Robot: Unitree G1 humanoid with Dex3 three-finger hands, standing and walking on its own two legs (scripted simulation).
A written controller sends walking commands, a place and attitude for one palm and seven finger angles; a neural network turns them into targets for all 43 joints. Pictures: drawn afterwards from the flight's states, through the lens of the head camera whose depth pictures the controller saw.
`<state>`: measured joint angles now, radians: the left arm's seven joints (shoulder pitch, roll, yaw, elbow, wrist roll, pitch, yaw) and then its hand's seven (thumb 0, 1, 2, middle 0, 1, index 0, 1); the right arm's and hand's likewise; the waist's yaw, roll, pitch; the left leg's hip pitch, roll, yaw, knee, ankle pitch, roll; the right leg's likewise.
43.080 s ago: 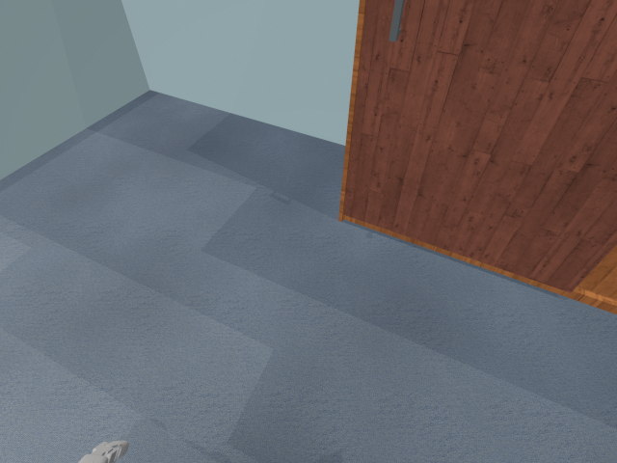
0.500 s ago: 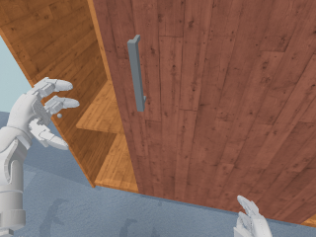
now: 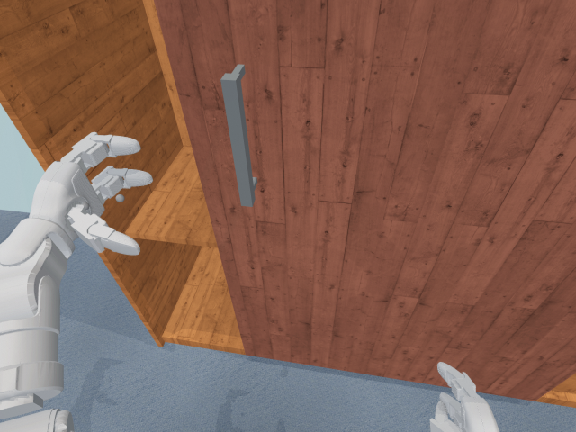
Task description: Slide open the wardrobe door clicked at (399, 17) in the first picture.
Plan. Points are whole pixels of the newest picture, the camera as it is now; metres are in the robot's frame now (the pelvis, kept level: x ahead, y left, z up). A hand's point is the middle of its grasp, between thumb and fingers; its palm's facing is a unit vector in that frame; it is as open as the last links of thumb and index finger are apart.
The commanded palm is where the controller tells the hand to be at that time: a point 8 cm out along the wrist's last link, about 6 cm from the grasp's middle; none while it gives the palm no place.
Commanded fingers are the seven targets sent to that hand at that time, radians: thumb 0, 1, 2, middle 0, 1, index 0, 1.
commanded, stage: move the hooked fingers beside the handle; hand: left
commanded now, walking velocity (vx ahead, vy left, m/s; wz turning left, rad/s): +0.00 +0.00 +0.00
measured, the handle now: (244, 141) +0.49 +0.12 +0.18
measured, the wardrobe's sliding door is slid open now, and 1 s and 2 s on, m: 0.32 0.32 0.32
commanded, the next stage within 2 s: feel for the door with the fingertips in 1.68 s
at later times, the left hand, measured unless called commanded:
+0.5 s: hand (166, 169) +0.38 +0.20 +0.20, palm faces -0.08 -1.00 -0.03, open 14.0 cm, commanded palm +0.36 +0.25 +0.19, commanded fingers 0.00 -0.50 0.30 -0.30 -1.20 -0.30 -1.20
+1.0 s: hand (195, 158) +0.43 +0.18 +0.19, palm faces -0.05 -1.00 -0.01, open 14.0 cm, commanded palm +0.40 +0.23 +0.19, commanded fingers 0.00 -0.50 0.30 -0.30 -1.20 -0.30 -1.20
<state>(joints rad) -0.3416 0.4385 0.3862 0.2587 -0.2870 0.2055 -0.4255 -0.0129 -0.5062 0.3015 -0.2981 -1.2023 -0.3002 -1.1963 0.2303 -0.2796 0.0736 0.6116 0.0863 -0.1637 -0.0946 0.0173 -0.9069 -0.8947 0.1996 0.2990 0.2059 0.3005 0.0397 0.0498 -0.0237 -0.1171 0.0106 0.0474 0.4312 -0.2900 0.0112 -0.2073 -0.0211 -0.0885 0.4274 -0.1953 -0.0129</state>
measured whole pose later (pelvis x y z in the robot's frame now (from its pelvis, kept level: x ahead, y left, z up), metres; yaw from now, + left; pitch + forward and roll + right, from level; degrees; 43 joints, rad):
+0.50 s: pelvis +0.00 +0.00 +0.00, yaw +0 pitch +0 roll +0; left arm -0.53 0.39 0.29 0.40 -0.25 0.16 -0.35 -0.01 -0.51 0.30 -0.30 -1.20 -0.30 -1.20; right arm 0.25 -0.27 0.07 0.64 0.08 -0.13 -0.10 0.02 -0.91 -0.89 0.20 0.30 0.21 0.30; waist 0.01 0.04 -0.03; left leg -0.14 0.01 0.05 0.42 -0.28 0.01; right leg -0.23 -0.02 -0.08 0.42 -0.19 -0.01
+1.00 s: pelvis +0.00 +0.00 +0.00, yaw -1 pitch +2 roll +0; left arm -0.69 0.40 0.29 0.67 -0.20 0.11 -0.28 -0.01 -0.50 0.30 -0.30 -1.20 -0.30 -1.20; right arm 0.29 -0.28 0.05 0.65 0.07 -0.09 -0.09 0.01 -0.91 -0.89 0.20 0.30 0.21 0.30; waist -0.03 0.04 -0.03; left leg -0.18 0.01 0.07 0.42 -0.28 0.01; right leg -0.28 -0.01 -0.07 0.42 -0.18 -0.02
